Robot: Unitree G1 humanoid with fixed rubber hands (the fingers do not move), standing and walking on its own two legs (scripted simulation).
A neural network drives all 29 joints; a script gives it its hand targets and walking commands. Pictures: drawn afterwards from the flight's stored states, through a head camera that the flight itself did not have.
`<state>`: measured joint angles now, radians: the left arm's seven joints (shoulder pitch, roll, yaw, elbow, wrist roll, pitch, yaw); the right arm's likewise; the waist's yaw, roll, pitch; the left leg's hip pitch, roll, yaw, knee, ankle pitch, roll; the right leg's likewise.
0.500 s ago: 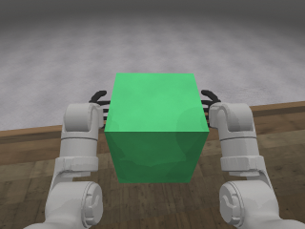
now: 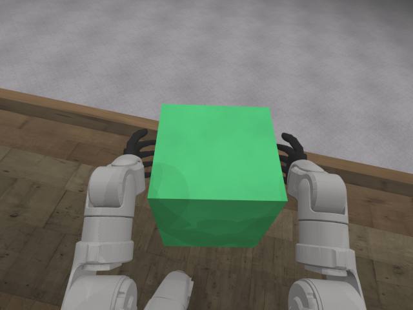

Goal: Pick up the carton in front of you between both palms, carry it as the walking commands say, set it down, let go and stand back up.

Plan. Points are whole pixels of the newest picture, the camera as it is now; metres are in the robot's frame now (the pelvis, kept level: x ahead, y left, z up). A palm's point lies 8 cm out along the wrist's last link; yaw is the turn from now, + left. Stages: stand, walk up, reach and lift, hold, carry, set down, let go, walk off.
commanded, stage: carry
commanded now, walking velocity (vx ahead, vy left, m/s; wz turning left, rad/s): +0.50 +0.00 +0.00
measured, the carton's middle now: (212, 182) +0.37 +0.06 +0.01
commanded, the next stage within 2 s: none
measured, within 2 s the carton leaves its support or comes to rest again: neither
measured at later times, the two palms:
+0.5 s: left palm (181, 114) +0.72 +0.21 -0.15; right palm (265, 132) +0.69 -0.09 -0.14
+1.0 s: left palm (193, 83) +1.13 +0.23 -0.31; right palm (251, 95) +1.13 -0.07 -0.32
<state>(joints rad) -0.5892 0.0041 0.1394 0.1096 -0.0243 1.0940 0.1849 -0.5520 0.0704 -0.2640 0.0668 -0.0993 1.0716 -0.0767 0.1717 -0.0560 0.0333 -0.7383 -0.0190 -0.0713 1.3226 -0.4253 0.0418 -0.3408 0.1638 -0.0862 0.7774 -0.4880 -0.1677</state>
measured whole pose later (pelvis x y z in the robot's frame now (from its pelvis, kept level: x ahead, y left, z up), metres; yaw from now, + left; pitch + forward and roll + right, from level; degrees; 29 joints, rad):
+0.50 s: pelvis +0.38 +0.09 -0.19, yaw -1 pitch +3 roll +0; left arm -0.45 -0.05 0.20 0.12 0.08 1.03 0.12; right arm -0.50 0.01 -0.12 0.21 0.02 1.01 -0.16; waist -0.12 -0.01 0.03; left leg -0.43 -0.08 0.08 1.00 -0.63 0.12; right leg -0.79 -0.01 0.04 1.11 -0.04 -0.05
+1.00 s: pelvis +0.78 +0.07 -0.41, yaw -2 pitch +1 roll -1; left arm -0.60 0.01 0.09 0.23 -0.03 1.05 0.18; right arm -0.48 0.02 -0.21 0.06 -0.07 1.08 -0.11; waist 0.12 0.03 -0.02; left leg -0.63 -0.02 0.03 0.63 0.33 0.05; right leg -0.28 0.15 -0.05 1.19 -0.85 -0.14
